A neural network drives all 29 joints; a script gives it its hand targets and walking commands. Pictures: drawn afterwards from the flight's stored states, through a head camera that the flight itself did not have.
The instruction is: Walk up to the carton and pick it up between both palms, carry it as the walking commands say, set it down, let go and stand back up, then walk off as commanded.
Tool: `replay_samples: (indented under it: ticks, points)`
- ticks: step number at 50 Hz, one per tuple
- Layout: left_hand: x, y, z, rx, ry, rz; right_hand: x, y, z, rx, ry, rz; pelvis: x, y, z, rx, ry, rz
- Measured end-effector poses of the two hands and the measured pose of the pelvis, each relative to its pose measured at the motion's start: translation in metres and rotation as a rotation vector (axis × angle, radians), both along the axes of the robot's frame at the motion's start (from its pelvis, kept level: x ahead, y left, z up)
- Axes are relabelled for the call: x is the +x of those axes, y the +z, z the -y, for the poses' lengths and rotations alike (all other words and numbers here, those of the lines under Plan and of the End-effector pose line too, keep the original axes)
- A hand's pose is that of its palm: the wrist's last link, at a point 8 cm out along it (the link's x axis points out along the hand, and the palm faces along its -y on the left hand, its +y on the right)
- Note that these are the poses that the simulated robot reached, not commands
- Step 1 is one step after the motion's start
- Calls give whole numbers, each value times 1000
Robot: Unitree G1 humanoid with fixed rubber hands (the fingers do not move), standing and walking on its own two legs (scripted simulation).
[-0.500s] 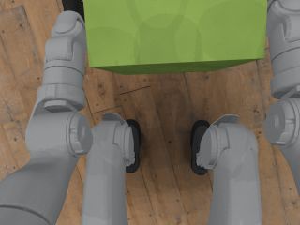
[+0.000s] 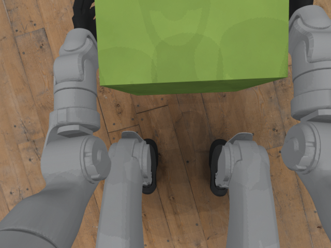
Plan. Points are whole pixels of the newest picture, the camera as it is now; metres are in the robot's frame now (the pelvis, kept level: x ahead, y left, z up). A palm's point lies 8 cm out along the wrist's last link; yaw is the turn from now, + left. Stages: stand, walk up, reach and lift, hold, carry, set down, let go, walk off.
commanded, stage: reach and lift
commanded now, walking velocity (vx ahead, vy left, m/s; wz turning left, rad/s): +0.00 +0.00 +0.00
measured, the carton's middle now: (185, 32) +0.54 -0.01 -0.18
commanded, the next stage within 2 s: none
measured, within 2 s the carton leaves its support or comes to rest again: neither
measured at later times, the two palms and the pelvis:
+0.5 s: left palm (64, 27) +0.50 +0.18 -0.02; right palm (327, 1) +0.52 -0.20 -0.02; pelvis +0.00 +0.00 +0.06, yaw +0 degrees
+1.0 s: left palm (30, 18) +0.49 +0.18 +0.05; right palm out of the picture +0.50 -0.20 +0.05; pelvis +0.01 +0.00 +0.11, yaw -1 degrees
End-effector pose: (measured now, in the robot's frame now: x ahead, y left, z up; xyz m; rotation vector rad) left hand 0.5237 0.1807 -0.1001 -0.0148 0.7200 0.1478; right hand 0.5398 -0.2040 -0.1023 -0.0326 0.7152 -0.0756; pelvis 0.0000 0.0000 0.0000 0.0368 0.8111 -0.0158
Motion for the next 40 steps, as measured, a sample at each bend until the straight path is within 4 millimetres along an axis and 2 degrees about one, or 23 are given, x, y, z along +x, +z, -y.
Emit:
replay_samples:
  ticks: [40]
  points:
    - [-31,119,-2,-22,-3,2,-31,119,-1,15,1,-2,5,91,1,0,-10,2]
